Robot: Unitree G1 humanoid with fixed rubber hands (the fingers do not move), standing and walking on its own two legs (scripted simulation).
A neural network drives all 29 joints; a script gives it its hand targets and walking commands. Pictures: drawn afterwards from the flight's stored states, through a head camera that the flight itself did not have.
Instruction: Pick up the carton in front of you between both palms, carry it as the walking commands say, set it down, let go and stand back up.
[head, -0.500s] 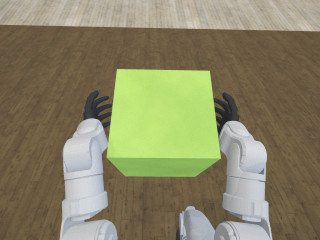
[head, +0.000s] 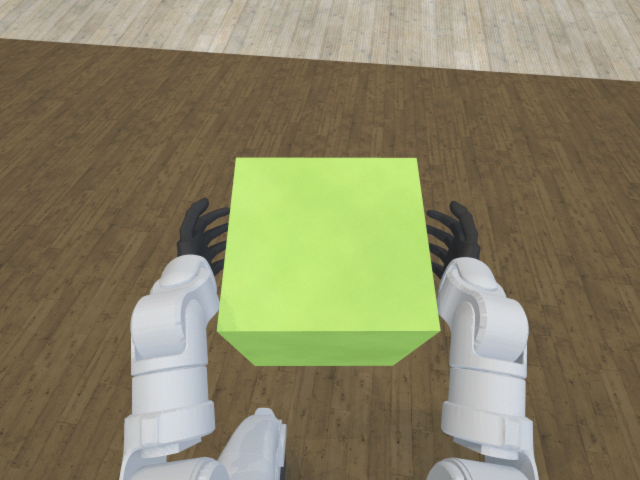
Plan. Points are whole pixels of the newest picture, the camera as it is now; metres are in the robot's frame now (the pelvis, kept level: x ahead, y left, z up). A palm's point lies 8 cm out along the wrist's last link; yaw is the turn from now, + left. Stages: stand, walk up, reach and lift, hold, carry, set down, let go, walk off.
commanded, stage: carry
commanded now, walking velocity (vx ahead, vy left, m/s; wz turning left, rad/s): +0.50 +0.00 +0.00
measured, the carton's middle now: (325, 275) +0.35 +0.02 +0.00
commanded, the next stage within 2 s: none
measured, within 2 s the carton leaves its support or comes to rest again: neither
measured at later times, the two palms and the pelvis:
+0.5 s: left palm (276, 104) +0.68 +0.13 +0.01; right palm (450, 126) +0.64 -0.17 +0.02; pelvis +0.33 +0.03 -0.06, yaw -5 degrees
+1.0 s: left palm (297, 49) +0.96 +0.12 -0.05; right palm (430, 54) +0.97 -0.19 -0.06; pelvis +0.64 -0.04 -0.12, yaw -1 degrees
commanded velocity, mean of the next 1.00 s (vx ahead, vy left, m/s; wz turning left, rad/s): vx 0.50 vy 0.00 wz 0.00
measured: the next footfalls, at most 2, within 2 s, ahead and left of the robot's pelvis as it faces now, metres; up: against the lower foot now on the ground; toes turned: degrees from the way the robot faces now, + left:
left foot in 0.20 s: +0.32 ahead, +0.05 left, -0.06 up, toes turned -1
right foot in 0.72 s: +0.65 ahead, -0.07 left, -0.11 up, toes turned -6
